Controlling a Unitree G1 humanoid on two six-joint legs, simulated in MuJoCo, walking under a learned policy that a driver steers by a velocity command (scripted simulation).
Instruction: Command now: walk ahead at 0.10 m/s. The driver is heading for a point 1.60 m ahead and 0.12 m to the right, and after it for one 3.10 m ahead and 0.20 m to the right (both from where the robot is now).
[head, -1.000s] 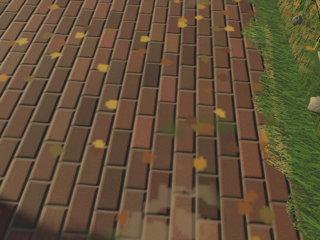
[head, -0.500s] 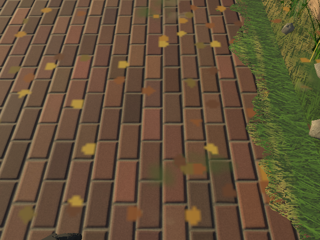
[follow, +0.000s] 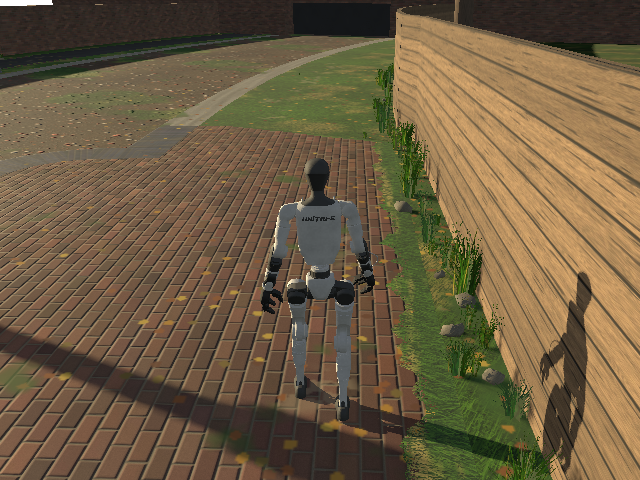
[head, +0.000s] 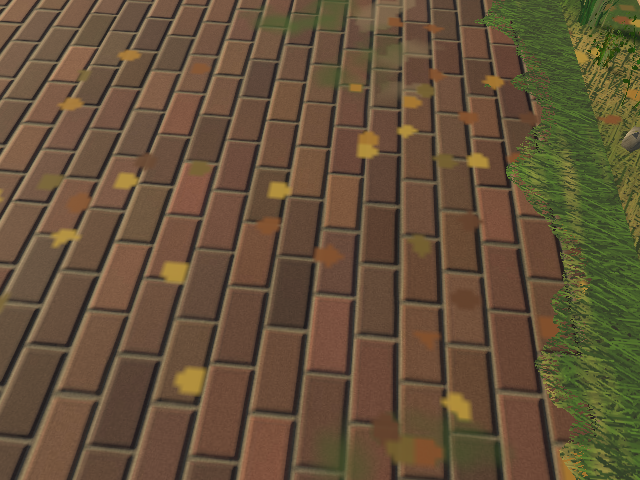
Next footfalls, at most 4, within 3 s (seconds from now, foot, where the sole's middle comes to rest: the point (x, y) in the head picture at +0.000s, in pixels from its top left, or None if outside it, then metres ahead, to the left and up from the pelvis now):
0.22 right None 0.06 -0.14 -0.77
2.00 right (390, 442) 0.56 -0.11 -0.77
2.58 left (284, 311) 0.87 0.13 -0.77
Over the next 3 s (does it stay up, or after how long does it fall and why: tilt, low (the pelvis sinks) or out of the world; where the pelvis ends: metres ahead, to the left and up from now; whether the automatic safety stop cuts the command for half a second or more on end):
stays up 0.92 0.04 0.01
